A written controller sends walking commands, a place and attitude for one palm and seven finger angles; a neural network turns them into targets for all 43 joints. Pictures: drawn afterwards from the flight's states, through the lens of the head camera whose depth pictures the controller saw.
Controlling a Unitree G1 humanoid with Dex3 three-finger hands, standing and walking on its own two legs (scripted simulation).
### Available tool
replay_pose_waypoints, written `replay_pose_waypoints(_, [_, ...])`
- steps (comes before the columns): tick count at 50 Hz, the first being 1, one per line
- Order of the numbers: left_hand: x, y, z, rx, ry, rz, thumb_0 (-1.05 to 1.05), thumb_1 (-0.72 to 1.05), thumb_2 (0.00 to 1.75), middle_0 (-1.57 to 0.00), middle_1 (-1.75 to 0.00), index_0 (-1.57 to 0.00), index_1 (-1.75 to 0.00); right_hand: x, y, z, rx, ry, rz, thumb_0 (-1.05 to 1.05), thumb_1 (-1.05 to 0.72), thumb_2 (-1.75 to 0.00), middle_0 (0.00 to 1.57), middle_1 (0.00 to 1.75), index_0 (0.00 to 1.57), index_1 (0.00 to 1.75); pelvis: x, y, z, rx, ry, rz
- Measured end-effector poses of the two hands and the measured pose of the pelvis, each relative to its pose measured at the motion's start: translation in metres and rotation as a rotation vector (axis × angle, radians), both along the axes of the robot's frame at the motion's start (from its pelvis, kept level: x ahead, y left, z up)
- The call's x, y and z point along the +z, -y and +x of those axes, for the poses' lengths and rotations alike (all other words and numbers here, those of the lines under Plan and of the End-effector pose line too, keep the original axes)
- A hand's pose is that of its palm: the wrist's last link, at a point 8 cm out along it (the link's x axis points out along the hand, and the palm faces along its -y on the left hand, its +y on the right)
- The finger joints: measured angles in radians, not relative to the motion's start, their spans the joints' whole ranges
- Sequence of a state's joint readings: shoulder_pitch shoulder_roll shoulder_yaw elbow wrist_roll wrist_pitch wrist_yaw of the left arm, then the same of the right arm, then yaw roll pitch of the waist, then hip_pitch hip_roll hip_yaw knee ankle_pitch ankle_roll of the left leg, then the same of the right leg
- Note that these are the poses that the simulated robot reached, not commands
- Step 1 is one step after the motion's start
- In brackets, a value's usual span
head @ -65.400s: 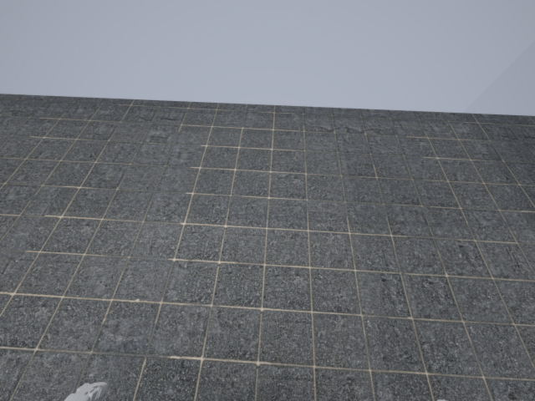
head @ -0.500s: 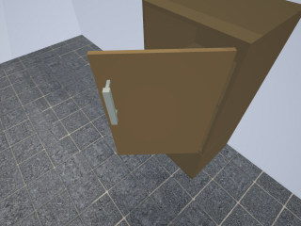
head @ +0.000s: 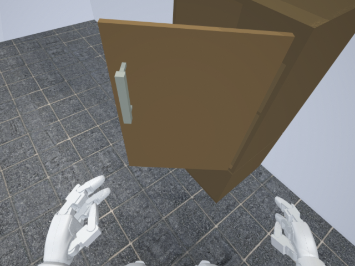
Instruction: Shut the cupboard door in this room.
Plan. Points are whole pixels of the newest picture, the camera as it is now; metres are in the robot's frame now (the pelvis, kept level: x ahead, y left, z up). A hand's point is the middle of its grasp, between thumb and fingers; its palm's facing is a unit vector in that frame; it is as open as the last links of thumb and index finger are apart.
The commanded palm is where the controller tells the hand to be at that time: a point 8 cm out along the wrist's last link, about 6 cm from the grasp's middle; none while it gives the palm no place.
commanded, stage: raise the hand and make a fist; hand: left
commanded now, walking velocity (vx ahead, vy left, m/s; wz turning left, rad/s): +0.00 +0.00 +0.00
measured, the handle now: (125, 94) +0.50 +0.17 +0.09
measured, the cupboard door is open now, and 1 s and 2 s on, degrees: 50 50 50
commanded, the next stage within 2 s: bring the fist close to the handle in 1.56 s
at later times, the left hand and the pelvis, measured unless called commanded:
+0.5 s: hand (76, 222) +0.20 +0.21 +0.04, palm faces +0.13 -0.99 -0.04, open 4.1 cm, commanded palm +0.16 +0.25 +0.05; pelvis -0.01 +0.01 -0.01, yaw +0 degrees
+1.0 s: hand (70, 204) +0.22 +0.22 +0.07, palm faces +0.03 -1.00 -0.04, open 3.1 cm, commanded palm +0.19 +0.27 +0.08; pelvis +0.01 +0.03 +0.00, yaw +2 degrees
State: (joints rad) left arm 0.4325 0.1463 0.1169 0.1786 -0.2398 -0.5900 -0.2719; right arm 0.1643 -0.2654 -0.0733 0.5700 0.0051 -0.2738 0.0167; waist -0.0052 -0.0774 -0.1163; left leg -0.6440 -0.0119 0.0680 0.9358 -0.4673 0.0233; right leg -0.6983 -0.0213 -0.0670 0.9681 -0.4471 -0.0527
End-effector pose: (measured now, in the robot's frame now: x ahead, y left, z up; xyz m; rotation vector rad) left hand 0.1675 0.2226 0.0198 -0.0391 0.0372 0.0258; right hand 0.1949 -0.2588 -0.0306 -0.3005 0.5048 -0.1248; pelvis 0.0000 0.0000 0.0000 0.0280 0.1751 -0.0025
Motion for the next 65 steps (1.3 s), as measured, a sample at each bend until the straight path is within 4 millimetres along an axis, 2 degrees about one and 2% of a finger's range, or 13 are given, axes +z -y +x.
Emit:
replay_pose_waypoints(4, [-0.037,-0.015,-0.050,0.077,-0.164,0.016,0.01,0.90,0.90,-0.43,-0.56,-0.44,-0.55,-0.010,-0.011,0.029,0.085,0.045,-0.030,0.01,-0.91,-0.90,0.20,0.30,0.20,0.30,-0.021,0.001,-0.007,0.025,-0.036,-0.018])
replay_pose_waypoints(7, [-0.026,-0.029,-0.064,0.158,-0.106,0.069,0.02,0.90,0.90,-0.49,-0.62,-0.49,-0.61,-0.027,-0.028,0.040,0.136,0.050,-0.015,0.01,-0.91,-0.90,0.20,0.30,0.20,0.30,-0.034,0.001,-0.012,0.044,-0.055,-0.039])
replay_pose_waypoints(13, [0.027,-0.017,-0.023,0.040,0.216,0.104,0.02,0.90,0.90,-0.59,-0.73,-0.59,-0.73,-0.069,-0.068,0.020,0.165,-0.015,0.093,0.01,-0.91,-0.90,0.20,0.30,0.21,0.30,-0.047,-0.003,-0.024,0.057,-0.066,-0.068])
replay_pose_waypoints(17, [0.016,0.002,0.010,-0.134,0.051,0.070,0.02,0.90,0.90,-0.66,-0.81,-0.67,-0.81,-0.081,-0.077,-0.017,0.076,-0.116,0.177,0.01,-0.90,-0.90,0.21,0.30,0.21,0.30,-0.039,-0.007,-0.025,0.039,-0.063,-0.058])
replay_pose_waypoints(22, [0.007,-0.013,0.009,-0.031,-0.168,0.039,0.02,0.90,0.90,-0.76,-0.91,-0.76,-0.91,-0.074,-0.065,-0.058,-0.045,-0.215,0.175,0.01,-0.90,-0.90,0.21,0.30,0.21,0.30,-0.020,-0.013,-0.016,0.012,-0.043,-0.043])
replay_pose_waypoints(27, [0.036,-0.045,-0.004,0.151,-0.016,0.105,0.02,0.90,0.90,-0.85,-1.01,-0.85,-1.01,-0.065,-0.044,-0.072,-0.053,-0.253,0.084,0.01,-0.90,-0.90,0.21,0.30,0.21,0.30,-0.015,-0.017,-0.009,0.021,-0.040,-0.049])
replay_pose_waypoints(31, [0.039,-0.040,-0.001,0.080,0.065,0.099,0.02,0.90,0.90,-0.92,-1.09,-0.92,-1.09,-0.061,-0.033,-0.064,-0.028,-0.232,0.026,0.01,-0.90,-0.90,0.21,0.30,0.21,0.30,-0.018,-0.022,-0.011,0.037,-0.041,-0.062])
replay_pose_waypoints(36, [0.026,-0.023,0.010,-0.069,-0.028,0.072,0.02,0.90,0.90,-1.01,-1.19,-1.02,-1.19,-0.045,-0.036,-0.043,-0.044,-0.151,0.020,0.01,-0.90,-0.90,0.20,0.30,0.21,0.30,-0.014,-0.027,-0.008,0.027,-0.033,-0.061])
replay_pose_waypoints(43, [0.060,-0.052,0.017,0.088,0.054,0.095,0.02,0.90,0.90,-1.14,-1.33,-1.15,-1.33,-0.024,-0.063,-0.013,0.011,-0.070,0.070,0.01,-0.90,-0.90,0.20,0.30,0.20,0.30,-0.003,-0.029,0.001,0.027,-0.007,-0.062])
replay_pose_waypoints(47, [0.066,-0.054,0.021,0.080,0.068,0.094,0.02,0.90,0.90,-1.21,-1.41,-1.21,-1.40,-0.023,-0.077,-0.003,0.067,-0.071,0.091,0.01,-0.90,-0.90,0.20,0.30,0.21,0.30,-0.001,-0.032,0.004,0.039,0.001,-0.068])
replay_pose_waypoints(53, [0.051,-0.044,0.032,-0.026,-0.049,0.080,0.02,0.90,0.90,-1.27,-1.47,-1.27,-1.46,-0.024,-0.082,-0.005,0.067,-0.097,0.100,0.01,-0.90,-0.90,0.21,0.30,0.21,0.30,0.004,-0.033,0.007,0.036,0.012,-0.066])
replay_pose_waypoints(61, [0.087,-0.064,0.043,0.070,0.083,0.109,0.02,0.90,0.90,-1.29,-1.50,-1.30,-1.49,-0.025,-0.073,-0.018,0.042,-0.140,0.094,0.01,-0.90,-0.90,0.21,0.30,0.21,0.30,0.011,-0.032,0.012,0.035,0.030,-0.063])
replay_pose_waypoints(65, [0.076,-0.055,0.048,0.017,0.020,0.083,0.02,0.90,0.90,-1.30,-1.50,-1.30,-1.49,-0.027,-0.065,-0.023,0.022,-0.151,0.092,0.01,-0.90,-0.90,0.21,0.30,0.21,0.30,0.013,-0.032,0.011,0.033,0.030,-0.060])
